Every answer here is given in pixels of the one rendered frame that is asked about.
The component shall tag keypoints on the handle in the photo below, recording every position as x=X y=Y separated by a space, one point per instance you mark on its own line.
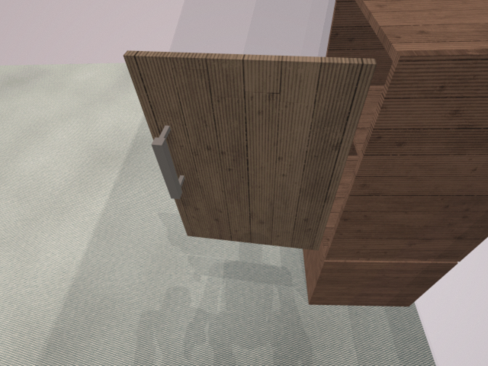
x=164 y=159

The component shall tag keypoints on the cupboard door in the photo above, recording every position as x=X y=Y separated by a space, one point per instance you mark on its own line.
x=261 y=140

